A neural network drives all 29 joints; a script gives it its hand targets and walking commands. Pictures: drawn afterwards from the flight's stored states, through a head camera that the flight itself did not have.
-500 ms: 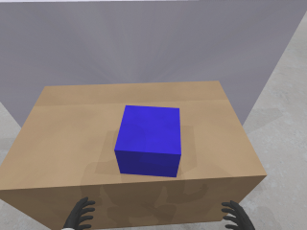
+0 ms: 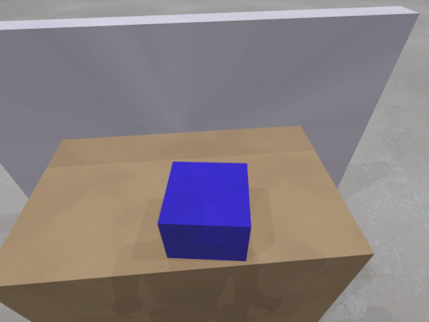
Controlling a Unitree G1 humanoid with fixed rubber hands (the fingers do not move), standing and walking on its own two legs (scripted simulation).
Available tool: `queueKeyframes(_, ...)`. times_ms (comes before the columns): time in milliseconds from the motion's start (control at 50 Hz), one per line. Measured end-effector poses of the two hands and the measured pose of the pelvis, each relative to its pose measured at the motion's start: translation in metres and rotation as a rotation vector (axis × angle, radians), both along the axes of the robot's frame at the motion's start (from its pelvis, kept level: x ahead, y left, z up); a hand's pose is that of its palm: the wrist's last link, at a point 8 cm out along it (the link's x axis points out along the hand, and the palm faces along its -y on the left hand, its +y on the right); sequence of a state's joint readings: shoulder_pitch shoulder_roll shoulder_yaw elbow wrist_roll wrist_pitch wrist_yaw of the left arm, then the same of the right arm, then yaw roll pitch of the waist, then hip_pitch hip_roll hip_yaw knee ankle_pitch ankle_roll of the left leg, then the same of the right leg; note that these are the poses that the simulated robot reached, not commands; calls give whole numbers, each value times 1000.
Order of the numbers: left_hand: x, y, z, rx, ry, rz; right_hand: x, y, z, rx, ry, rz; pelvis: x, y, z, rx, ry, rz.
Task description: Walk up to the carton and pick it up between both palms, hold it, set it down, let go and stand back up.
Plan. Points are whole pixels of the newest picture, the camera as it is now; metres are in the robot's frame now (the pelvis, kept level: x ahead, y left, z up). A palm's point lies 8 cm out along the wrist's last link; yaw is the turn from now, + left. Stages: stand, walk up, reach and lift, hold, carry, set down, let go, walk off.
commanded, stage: stand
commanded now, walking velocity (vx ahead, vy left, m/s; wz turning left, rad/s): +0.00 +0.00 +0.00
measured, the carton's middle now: (208, 209) +0.44 +0.03 -0.08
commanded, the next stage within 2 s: none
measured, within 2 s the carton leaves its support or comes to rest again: neither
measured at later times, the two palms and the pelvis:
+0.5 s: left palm out of the picture -0.01 +0.24 -0.13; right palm out of the picture -0.03 -0.23 -0.14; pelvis -0.02 +0.01 +0.00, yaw +0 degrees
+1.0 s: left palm out of the picture -0.05 +0.22 -0.14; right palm out of the picture -0.06 -0.21 -0.15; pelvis -0.02 +0.01 +0.00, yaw +0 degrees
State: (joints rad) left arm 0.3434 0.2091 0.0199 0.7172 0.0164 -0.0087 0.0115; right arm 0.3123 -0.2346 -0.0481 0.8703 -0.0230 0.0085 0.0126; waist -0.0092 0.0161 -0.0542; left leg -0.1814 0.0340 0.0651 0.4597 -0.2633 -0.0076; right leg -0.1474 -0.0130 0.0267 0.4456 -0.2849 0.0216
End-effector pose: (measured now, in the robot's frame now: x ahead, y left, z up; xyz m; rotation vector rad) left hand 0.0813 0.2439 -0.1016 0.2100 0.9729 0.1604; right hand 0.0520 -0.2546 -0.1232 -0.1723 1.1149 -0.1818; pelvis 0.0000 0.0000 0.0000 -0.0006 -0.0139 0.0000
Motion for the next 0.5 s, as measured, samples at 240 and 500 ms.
queueKeyframes(240,-43,4,-14,-3,133,35,-48,8,-8,7,132,-40,-8,2,2,0,-10,-8)
queueKeyframes(500,-94,-7,-29,-39,294,74,-77,21,-14,23,240,-53,-15,5,3,2,-7,-5)
